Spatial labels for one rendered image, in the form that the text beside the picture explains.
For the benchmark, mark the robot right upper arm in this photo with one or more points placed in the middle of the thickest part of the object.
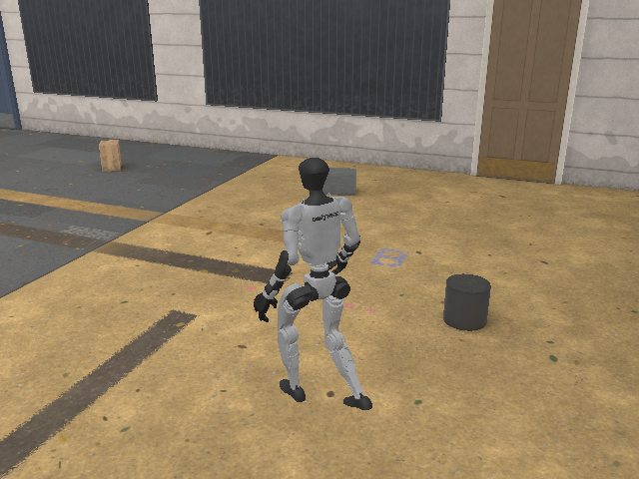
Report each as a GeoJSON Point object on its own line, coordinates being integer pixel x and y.
{"type": "Point", "coordinates": [348, 221]}

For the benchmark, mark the right robot thigh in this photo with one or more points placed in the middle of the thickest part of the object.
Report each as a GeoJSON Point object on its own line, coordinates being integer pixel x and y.
{"type": "Point", "coordinates": [331, 312]}

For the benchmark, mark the robot right forearm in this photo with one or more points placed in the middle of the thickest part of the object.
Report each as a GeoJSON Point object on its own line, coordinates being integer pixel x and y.
{"type": "Point", "coordinates": [347, 251]}

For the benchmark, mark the robot left forearm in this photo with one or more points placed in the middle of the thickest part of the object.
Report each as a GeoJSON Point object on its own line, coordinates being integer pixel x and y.
{"type": "Point", "coordinates": [277, 280]}

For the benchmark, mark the left robot hand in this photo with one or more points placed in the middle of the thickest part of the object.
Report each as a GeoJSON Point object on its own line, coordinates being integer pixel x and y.
{"type": "Point", "coordinates": [262, 304]}

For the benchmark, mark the robot left upper arm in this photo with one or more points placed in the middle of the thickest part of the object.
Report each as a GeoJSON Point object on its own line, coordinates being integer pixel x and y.
{"type": "Point", "coordinates": [290, 219]}

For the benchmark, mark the right robot hand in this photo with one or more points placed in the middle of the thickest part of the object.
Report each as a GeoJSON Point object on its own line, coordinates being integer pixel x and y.
{"type": "Point", "coordinates": [340, 265]}

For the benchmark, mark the robot head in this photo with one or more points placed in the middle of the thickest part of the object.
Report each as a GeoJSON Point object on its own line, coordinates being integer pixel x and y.
{"type": "Point", "coordinates": [313, 173]}

